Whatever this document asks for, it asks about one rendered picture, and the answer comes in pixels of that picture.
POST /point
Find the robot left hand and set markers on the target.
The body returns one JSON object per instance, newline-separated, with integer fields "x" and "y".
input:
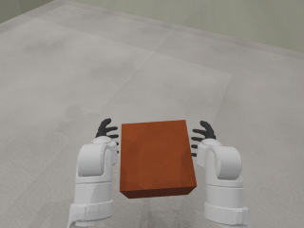
{"x": 102, "y": 130}

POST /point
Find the right robot forearm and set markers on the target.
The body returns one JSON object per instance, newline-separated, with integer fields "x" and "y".
{"x": 224, "y": 204}

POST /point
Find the left robot forearm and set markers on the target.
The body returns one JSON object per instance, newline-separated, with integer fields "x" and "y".
{"x": 92, "y": 197}

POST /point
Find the carton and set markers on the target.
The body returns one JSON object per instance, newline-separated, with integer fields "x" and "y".
{"x": 156, "y": 160}

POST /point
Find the robot right hand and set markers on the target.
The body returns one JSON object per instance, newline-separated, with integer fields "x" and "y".
{"x": 208, "y": 133}

